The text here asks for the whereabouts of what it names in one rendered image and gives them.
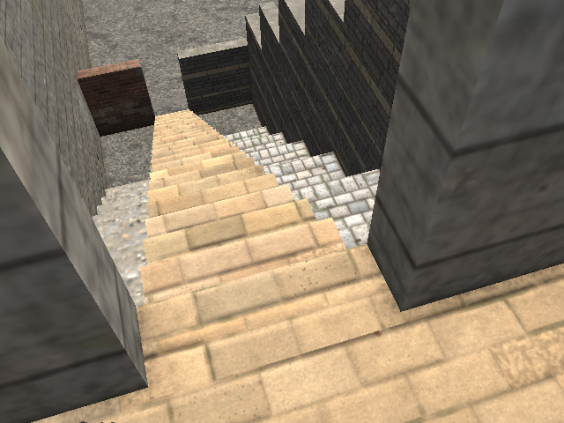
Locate stairs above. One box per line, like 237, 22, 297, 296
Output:
140, 109, 346, 304

